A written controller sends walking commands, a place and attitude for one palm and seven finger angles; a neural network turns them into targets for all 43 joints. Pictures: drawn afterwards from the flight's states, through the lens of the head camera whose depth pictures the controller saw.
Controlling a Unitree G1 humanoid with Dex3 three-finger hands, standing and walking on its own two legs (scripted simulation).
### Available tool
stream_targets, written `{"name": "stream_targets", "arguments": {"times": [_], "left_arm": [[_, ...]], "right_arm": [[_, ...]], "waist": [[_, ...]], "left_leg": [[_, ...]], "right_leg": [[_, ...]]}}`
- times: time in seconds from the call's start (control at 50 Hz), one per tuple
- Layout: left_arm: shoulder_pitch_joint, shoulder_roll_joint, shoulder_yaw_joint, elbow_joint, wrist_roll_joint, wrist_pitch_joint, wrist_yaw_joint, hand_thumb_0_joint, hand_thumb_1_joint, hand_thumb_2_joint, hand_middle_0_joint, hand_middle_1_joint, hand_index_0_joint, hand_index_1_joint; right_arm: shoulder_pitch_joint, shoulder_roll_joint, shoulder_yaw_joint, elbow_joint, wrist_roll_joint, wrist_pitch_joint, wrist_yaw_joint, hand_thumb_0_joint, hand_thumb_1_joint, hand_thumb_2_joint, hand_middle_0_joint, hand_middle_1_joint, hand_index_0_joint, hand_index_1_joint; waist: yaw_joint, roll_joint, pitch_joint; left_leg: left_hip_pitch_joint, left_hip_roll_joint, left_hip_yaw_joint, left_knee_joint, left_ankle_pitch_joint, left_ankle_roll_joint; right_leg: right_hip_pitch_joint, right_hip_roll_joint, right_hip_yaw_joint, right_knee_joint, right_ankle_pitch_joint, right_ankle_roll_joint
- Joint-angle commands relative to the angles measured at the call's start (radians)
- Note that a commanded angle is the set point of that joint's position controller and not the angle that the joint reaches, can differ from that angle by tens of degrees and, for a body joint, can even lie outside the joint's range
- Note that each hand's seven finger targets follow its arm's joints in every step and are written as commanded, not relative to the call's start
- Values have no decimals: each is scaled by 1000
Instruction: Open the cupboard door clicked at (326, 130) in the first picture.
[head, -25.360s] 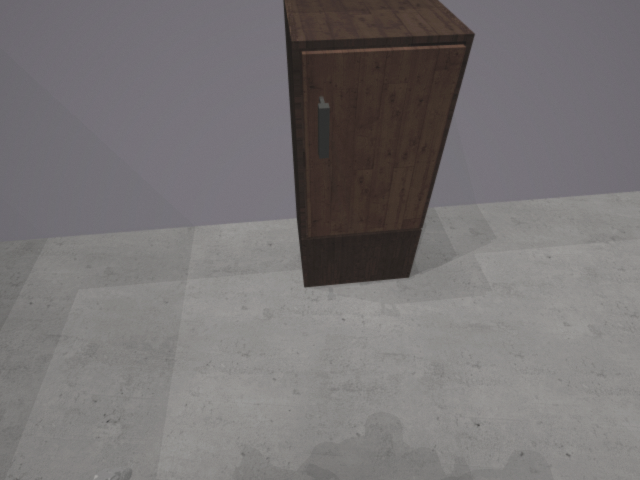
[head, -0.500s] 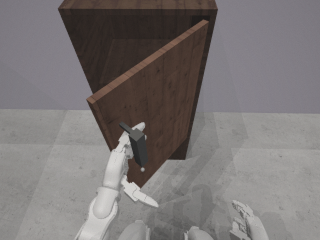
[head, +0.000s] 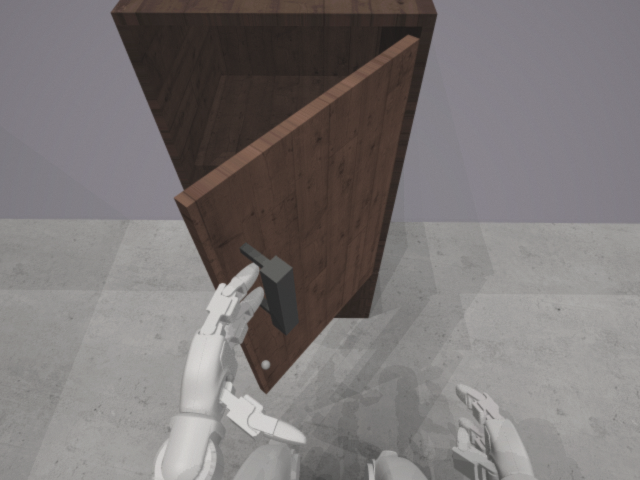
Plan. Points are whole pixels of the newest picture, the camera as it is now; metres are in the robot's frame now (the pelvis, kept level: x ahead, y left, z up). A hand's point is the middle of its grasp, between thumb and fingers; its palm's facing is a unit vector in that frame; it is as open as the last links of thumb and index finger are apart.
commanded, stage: slide the hand sideways off the handle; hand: left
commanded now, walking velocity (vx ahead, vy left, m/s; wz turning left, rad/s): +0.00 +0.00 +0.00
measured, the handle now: (268, 289) +0.34 +0.09 +0.05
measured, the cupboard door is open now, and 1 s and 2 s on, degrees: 51 50 50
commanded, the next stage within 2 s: draw the hand back to the body in 0.50 s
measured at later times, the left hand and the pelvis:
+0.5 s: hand (207, 408) +0.20 +0.13 +0.04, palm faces +0.04 -1.00 -0.05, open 16.3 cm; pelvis +0.01 -0.03 -0.01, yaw +1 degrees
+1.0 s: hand (149, 402) +0.19 +0.17 +0.11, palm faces +0.01 -1.00 -0.05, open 16.4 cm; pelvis +0.01 +0.00 +0.02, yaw +1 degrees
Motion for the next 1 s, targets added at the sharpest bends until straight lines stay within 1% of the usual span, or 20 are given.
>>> {"name": "stream_targets", "arguments": {"times": [0.0, 0.06, 0.08, 0.1, 0.12, 0.16, 0.24, 0.28, 0.44, 0.48, 0.52, 0.58, 0.62, 0.64, 0.68, 0.72, 0.82, 0.92, 0.96, 0.98], "left_arm": [[48, 32, 92, -237, -26, -68, -1, 0, -500, 300, -150, -300, -150, -300], [111, 67, 122, -273, -25, -82, -19, 0, -500, 300, -150, -300, -150, -300], [102, 51, 100, -287, -29, -85, -31, 0, -500, 300, -150, -300, -150, -300], [109, 79, 128, -302, -31, -93, -35, 0, -500, 300, -150, -300, -150, -300], [133, 67, 118, -307, -37, -96, -44, 0, -500, 300, -150, -300, -150, -300], [182, 80, 140, -326, -53, -110, -66, 0, -500, 300, -150, -300, -150, -300], [222, 109, 179, -359, -89, -124, -111, 0, -500, 300, -150, -300, -150, -300], [244, 134, 220, -346, -106, -129, -132, 0, -500, 300, -150, -300, -150, -300], [288, 191, 314, -347, -193, -142, -267, 0, -500, 300, -150, -300, -150, -300], [249, 186, 303, -369, -213, -144, -295, 0, -500, 300, -150, -300, -150, -300], [261, 180, 301, -366, -229, -139, -311, 0, -500, 300, -150, -300, -150, -300], [262, 198, 324, -357, -235, -126, -315, 0, -500, 300, -150, -300, -150, -300], [241, 248, 356, -430, -233, -111, -303, 0, -500, 300, -150, -300, -150, -300], [248, 260, 363, -467, -232, -101, -295, 0, -500, 300, -150, -300, -150, -300], [265, 264, 375, -501, -236, -74, -275, 0, -500, 300, -150, -300, -150, -300], [301, 265, 393, -488, -240, -40, -258, 0, -500, 300, -150, -300, -150, -300], [316, 219, 356, -423, -249, 31, -262, 0, -500, 300, -150, -300, -150, -300], [274, 268, 369, -506, -246, 45, -276, 0, -500, 300, -150, -300, -150, -300], [277, 275, 381, -554, -249, 38, -269, 0, -500, 300, -150, -300, -150, -300], [279, 286, 397, -551, -252, 39, -264, 0, -500, 300, -150, -300, -150, -300]], "right_arm": [[-48, -115, -55, -166, 6, -57, -14, 0, -900, -900, 200, 300, 200, 300], [-43, -114, -57, -168, 6, -60, -13, 0, -900, -900, 200, 300, 200, 300], [-47, -112, -55, -170, 6, -62, -13, 0, -900, -900, 200, 300, 200, 300], [-44, -115, -59, -167, 5, -64, -14, 0, -900, -900, 200, 300, 200, 300], [-42, -112, -58, -167, 5, -68, -16, 0, -900, -900, 200, 300, 200, 300], [-40, -114, -63, -167, 7, -73, -18, 0, -900, -900, 200, 300, 200, 300], [-42, -116, -69, -161, 10, -83, -28, 0, -900, -900, 200, 300, 200, 300], [-41, -115, -73, -155, 11, -85, -35, 0, -900, -900, 200, 300, 200, 300], [-55, -117, -80, -139, 23, -98, -65, 0, -900, -900, 200, 300, 200, 300], [-55, -121, -78, -137, 25, -107, -69, 0, -900, -900, 200, 300, 200, 300], [-60, -124, -78, -136, 27, -115, -72, 0, -900, -900, 200, 300, 200, 300], [-56, -126, -81, -133, 28, -118, -76, 0, -900, -900, 200, 300, 200, 300], [-60, -130, -82, -148, 32, -117, -80, 0, -900, -900, 200, 300, 200, 300], [-61, -128, -80, -160, 34, -115, -80, 0, -900, -900, 200, 300, 200, 300], [-53, -121, -76, -171, 40, -111, -85, 0, -900, -900, 200, 300, 200, 300], [-55, -120, -76, -177, 48, -102, -89, 0, -900, -900, 200, 300, 200, 300], [-62, -129, -63, -179, 59, -102, -95, 0, -900, -900, 200, 300, 200, 300], [-42, -143, -53, -186, 57, -125, -98, 0, -900, -900, 200, 300, 200, 300], [-36, -136, -51, -188, 58, -140, -96, 0, -900, -900, 200, 300, 200, 300], [-33, -134, -48, -184, 58, -143, -95, 0, -900, -900, 200, 300, 200, 300]], "waist": [[7, -88, -212], [14, -58, -209], [0, -63, -203], [6, -48, -204], [-2, -60, -204], [4, -51, -213], [-4, -51, -223], [-3, -85, -214], [-6, -81, -234], [-16, -43, -224], [-16, -52, -227], [-11, -56, -230], [4, -30, -252], [17, 8, -263], [21, 1, -258], [24, -30, -238], [-4, -64, -92], [-4, -9, -91], [10, 28, -115], [11, 18, -95]], "left_leg": [[152, 1, -68, -177, 179, -25], [143, -2, -62, -164, 214, -26], [138, -3, -60, -155, 209, -22], [134, -2, -62, -151, 212, -24], [129, -3, -62, -143, 218, -21], [121, -6, -58, -133, 228, -23], [97, -7, -57, -105, 234, -21], [60, -9, -56, -88, 218, -22], [-23, -8, -53, -21, 189, -25], [-21, -7, -55, -14, 182, -25], [-17, -6, -62, -9, 189, -23], [-19, -4, -62, -6, 175, -24], [17, -3, -62, -34, 183, -19], [47, -5, -57, -58, 184, -19], [92, -5, -57, -99, 185, -17], [112, -4, -63, -130, 186, -16], [142, 0, -74, -198, 129, -15], [221, 6, -83, -260, 138, -12], [271, 6, -86, -287, 169, -15], [272, 8, -89, -301, 166, -18]], "right_leg": [[129, 5, 26, -170, 222, -3], [139, 4, 34, -155, 266, -5], [129, 3, 36, -157, 271, -2], [127, 4, 39, -152, 271, -4], [130, 5, 40, -152, 281, -2], [140, 4, 46, -147, 305, 0], [140, 4, 56, -140, 333, 7], [154, -2, 76, -146, 341, 15], [187, -28, 154, -163, 349, 41], [164, -30, 154, -164, 326, 40], [153, -25, 149, -160, 319, 40], [136, -26, 146, -161, 286, 40], [153, -18, 137, -169, 249, 31], [164, -18, 134, -183, 233, 26], [187, -9, 115, -208, 214, 23], [206, 1, 100, -233, 200, 24], [177, 9, 67, -304, 105, 24], [202, 13, 40, -324, 107, 14], [226, 17, 23, -319, 152, 10], [232, 20, 15, -323, 153, 9]]}}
